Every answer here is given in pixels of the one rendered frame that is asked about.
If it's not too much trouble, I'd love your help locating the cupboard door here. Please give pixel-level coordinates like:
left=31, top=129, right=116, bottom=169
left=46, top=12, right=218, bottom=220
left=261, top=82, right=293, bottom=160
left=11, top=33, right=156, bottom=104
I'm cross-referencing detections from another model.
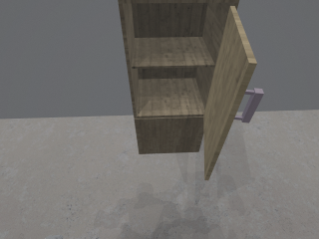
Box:
left=203, top=6, right=257, bottom=181

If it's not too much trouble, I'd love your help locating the handle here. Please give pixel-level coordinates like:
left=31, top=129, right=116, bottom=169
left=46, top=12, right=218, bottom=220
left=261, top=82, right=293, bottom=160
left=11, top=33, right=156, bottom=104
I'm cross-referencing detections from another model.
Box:
left=234, top=88, right=264, bottom=123

